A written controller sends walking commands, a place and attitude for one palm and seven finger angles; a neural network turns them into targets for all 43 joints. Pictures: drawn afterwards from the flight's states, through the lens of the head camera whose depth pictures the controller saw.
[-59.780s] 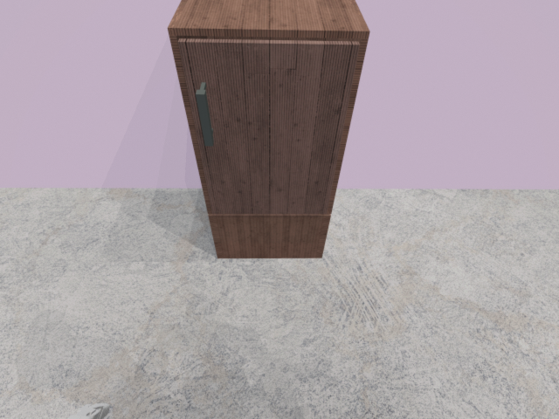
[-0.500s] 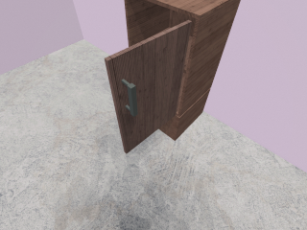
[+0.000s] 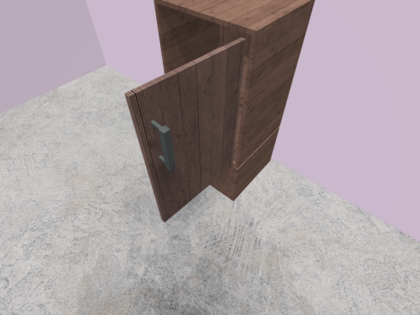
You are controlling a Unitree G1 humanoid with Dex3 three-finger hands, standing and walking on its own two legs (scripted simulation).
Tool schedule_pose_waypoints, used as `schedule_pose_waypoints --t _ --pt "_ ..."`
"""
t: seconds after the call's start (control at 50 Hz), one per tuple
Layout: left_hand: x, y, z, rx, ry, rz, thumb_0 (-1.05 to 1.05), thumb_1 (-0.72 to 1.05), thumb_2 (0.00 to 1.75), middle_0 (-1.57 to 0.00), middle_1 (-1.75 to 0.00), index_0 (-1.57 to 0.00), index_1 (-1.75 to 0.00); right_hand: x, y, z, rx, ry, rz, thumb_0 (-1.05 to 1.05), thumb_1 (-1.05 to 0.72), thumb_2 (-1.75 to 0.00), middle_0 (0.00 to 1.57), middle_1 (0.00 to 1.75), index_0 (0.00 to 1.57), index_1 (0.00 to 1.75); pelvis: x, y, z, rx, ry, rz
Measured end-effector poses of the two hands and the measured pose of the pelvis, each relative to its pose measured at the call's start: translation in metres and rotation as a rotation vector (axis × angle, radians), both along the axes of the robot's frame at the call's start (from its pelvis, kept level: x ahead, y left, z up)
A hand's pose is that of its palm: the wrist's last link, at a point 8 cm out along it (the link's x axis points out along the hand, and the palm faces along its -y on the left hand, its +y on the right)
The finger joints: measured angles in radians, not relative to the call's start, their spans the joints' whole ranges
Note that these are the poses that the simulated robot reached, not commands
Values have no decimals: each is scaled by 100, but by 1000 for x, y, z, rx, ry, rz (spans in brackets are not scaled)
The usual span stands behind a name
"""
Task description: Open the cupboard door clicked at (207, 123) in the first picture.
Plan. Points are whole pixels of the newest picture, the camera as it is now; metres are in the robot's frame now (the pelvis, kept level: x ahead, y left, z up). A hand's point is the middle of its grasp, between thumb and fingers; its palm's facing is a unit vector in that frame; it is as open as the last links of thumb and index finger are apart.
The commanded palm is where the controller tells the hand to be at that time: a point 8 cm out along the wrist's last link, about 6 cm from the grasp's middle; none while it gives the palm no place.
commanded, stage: look to check the result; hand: left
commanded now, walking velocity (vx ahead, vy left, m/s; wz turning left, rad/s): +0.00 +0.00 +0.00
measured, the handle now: (163, 146) +0.53 +0.15 -0.02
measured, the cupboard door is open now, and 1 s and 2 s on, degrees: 86 86 86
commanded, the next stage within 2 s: stand and wait in 0.54 s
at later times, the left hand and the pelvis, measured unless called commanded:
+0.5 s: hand out of the picture +0.00 +0.16 -0.18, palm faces +0.04 -0.98 -0.19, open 7.4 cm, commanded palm none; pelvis +0.02 -0.01 +0.00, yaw +0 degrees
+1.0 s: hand out of the picture +0.01 +0.18 -0.17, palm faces +0.03 -0.98 -0.22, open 7.4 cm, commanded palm none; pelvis +0.01 +0.00 +0.00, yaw +0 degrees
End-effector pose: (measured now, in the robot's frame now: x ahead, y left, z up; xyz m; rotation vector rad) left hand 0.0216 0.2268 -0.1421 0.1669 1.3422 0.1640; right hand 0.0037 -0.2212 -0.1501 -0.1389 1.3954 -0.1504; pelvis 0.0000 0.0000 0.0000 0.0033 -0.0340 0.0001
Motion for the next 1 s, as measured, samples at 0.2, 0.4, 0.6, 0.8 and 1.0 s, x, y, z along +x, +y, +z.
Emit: schedule_pose_waypoints --t 0.2,0.4,0.6,0.8,1.0 --pt "-21 -6 -1 -2 83 28 0 91 90 -20 -30 -20 -30 2 -4 0 0 30 -3 0 -91 -90 20 30 20 29 9 -5 0 1 3 -2" --pt "-32 -14 -3 -18 115 46 0 90 90 -20 -30 -20 -30 16 -7 2 -13 10 4 0 -91 -90 20 30 20 29 15 -6 0 0 1 -3" --pt "-24 -15 -4 -28 94 42 0 90 90 -20 -30 -20 -30 25 -8 4 -21 -14 10 0 -91 -90 20 30 20 29 16 -5 1 2 -1 -4" --pt "-15 -5 -2 -12 63 30 0 90 90 -20 -30 -20 -30 22 -6 4 -19 -17 5 0 -91 -90 20 30 20 29 16 -3 1 1 -5 -5" --pt "-14 5 1 4 61 20 0 90 90 -20 -30 -20 -30 15 -6 5 -22 -4 1 0 -91 -90 20 30 20 29 14 0 2 1 -6 -8"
